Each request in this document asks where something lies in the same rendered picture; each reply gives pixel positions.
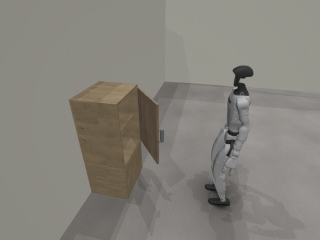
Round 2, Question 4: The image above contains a robot left upper arm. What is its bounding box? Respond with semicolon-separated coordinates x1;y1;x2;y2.
236;96;250;133

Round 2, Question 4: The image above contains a robot torso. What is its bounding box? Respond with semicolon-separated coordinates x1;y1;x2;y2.
224;89;251;144

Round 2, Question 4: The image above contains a cupboard door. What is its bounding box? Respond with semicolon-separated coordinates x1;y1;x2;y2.
137;87;159;164

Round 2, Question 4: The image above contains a left robot hand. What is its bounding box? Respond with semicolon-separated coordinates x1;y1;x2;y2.
221;157;237;176

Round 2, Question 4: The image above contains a right robot thigh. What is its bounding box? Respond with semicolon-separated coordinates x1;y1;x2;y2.
211;129;226;164

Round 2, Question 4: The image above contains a robot left forearm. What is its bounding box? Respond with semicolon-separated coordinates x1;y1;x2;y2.
229;127;248;159

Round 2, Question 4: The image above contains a handle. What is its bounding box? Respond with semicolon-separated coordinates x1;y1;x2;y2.
159;128;164;143

